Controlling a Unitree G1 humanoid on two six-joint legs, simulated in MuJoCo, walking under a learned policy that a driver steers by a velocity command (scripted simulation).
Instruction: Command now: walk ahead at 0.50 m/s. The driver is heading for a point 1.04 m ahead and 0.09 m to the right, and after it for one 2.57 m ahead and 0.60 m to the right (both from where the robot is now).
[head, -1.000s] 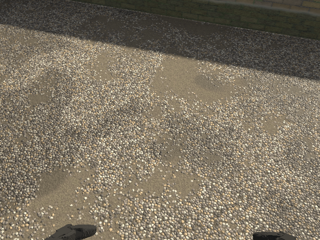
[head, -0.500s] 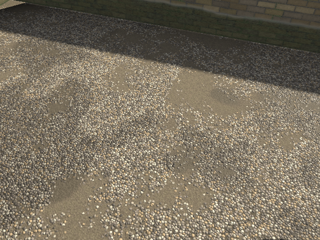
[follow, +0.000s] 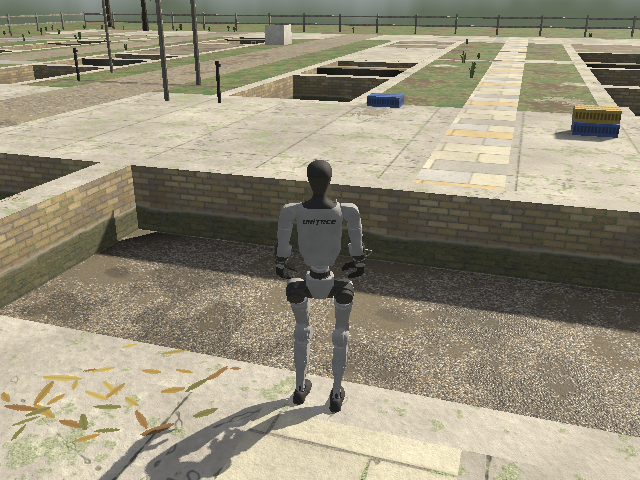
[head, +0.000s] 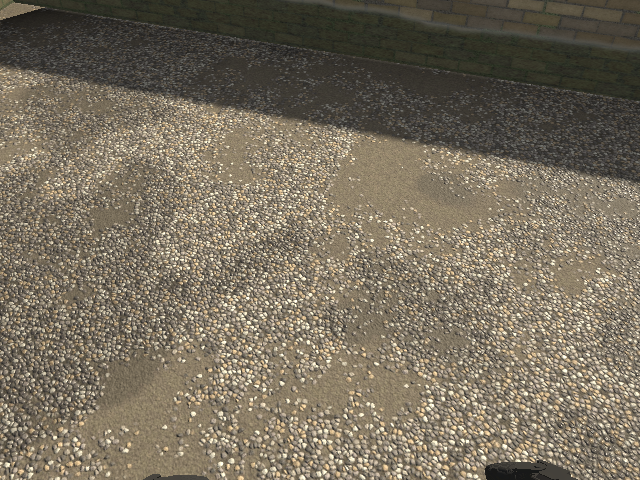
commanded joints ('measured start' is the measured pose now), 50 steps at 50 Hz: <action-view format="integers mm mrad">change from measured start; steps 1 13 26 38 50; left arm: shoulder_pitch -74 -98 -34 -103 -78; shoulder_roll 57 65 64 56 69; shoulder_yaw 16 15 22 10 19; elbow -92 -112 -93 -123 -116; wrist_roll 1 -6 5 -12 0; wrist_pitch -23 -13 -20 -22 -15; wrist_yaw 1 2 1 0 0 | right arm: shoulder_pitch -115 -163 -88 -179 -136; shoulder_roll -76 -59 -70 -59 -54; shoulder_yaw -23 -19 -23 -22 -20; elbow -93 -110 -71 -113 -97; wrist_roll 5 -3 1 10 -15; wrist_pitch -14 -19 -21 -19 -23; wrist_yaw -12 5 -10 1 9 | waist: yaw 9 -1 17 2 -7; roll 19 0 12 7 -1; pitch -57 -13 -149 -13 -66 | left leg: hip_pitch -82 -93 -17 -88 -57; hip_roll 87 91 93 100 96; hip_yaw -55 -9 -32 -11 7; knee -134 -80 -115 -76 -77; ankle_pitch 39 222 99 219 265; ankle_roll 36 33 35 31 31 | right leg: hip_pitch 88 57 105 39 52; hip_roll -71 -100 -75 -95 -105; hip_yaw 76 100 65 92 88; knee -136 -137 -124 -125 -115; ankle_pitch -23 127 -17 123 149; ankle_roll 9 3 14 8 6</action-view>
